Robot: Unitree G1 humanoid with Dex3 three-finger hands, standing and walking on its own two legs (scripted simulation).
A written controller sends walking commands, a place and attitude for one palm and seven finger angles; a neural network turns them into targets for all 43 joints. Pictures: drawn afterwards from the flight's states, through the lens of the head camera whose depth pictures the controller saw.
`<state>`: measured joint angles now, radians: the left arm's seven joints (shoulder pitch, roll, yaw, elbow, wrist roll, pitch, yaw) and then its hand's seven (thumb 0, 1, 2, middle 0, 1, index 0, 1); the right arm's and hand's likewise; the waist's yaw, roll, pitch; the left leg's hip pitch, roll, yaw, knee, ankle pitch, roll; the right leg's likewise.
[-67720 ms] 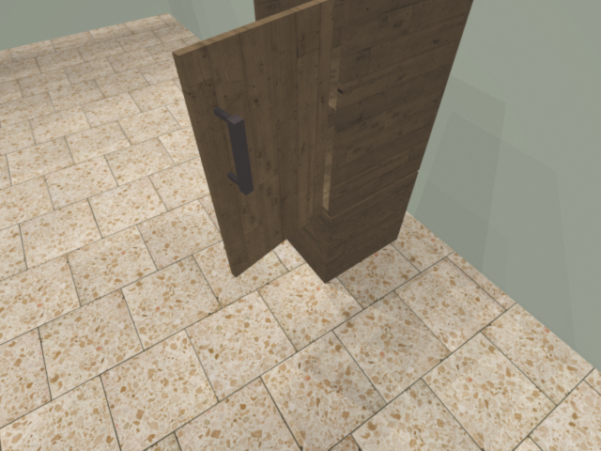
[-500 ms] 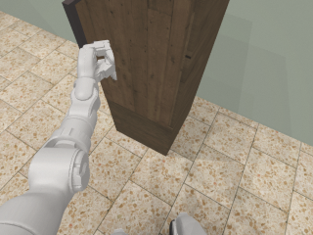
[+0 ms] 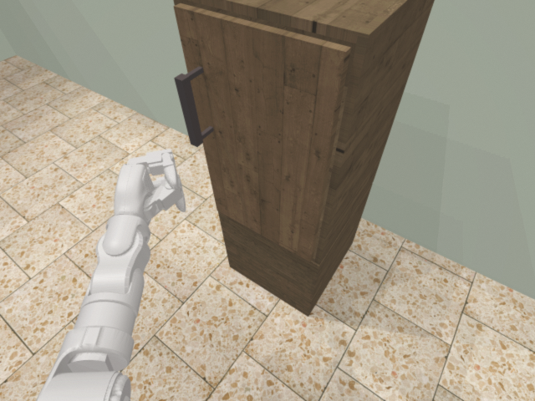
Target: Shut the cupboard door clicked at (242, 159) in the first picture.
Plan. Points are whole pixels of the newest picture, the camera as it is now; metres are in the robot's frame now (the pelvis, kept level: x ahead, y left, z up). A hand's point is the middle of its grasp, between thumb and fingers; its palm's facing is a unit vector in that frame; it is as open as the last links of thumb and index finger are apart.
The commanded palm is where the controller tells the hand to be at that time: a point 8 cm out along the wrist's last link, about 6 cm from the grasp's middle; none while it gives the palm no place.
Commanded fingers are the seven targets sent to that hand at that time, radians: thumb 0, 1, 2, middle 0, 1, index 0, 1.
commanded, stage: draw the hand back to the body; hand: left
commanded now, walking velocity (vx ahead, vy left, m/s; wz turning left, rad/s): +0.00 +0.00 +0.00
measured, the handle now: (196, 108) +0.67 +0.17 +0.08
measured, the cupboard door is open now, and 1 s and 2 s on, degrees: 0 0 0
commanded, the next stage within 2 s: step back with the hand held close in 1.16 s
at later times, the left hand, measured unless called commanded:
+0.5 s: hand (75, 261) +0.25 +0.22 +0.16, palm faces +0.36 -0.89 -0.29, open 4.0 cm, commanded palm +0.20 +0.26 +0.17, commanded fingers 0.00 0.90 0.90 -0.56 -0.69 -0.56 -0.69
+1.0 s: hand out of the picture +0.18 +0.28 +0.17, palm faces +0.54 -0.74 -0.39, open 7.2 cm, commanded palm +0.13 +0.31 +0.19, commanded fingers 0.00 0.90 0.90 -0.20 -0.30 -0.20 -0.30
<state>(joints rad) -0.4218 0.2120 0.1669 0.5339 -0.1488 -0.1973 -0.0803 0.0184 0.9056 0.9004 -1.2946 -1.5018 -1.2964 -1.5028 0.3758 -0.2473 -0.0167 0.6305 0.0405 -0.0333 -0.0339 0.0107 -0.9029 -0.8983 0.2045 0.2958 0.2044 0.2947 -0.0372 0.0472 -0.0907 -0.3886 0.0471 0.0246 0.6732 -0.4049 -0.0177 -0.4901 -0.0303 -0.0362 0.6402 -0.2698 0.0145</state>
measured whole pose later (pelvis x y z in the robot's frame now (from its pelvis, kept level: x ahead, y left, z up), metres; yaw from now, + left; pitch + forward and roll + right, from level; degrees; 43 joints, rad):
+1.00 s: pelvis +0.00 +0.00 +0.02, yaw +2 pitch -4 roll +0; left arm 0.42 0.30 0.35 -0.32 -0.03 -0.11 0.13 0.01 0.90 0.90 -0.24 -0.34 -0.24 -0.34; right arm 0.21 -0.23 0.00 0.66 0.00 -0.15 -0.10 0.01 -0.90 -0.90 0.20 0.30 0.20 0.29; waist 0.08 0.07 0.01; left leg -0.06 0.02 0.01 0.43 -0.30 -0.01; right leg -0.16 -0.05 -0.06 0.43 -0.20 0.02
